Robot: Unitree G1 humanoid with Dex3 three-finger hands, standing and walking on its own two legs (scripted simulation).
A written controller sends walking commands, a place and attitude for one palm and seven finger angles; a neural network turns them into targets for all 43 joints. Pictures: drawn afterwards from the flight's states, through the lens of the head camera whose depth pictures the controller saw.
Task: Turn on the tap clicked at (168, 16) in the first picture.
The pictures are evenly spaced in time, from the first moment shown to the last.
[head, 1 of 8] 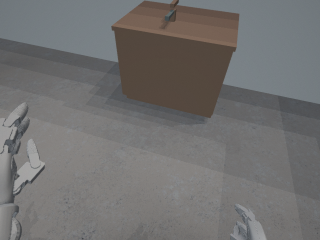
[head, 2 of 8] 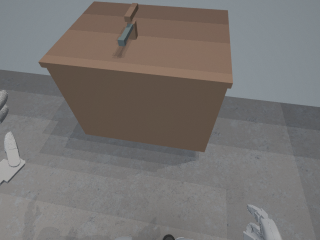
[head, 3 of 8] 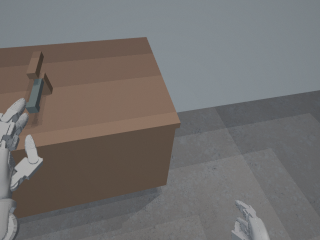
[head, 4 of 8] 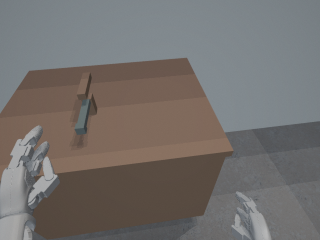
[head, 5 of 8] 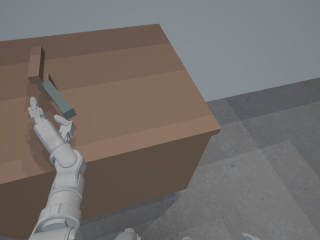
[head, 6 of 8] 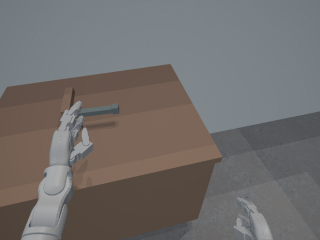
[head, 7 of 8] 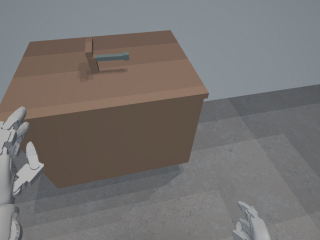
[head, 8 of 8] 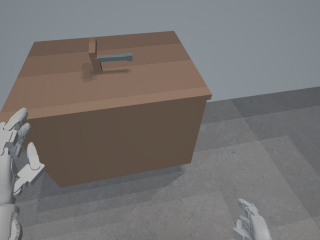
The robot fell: no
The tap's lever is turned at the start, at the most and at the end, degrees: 0 86 86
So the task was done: yes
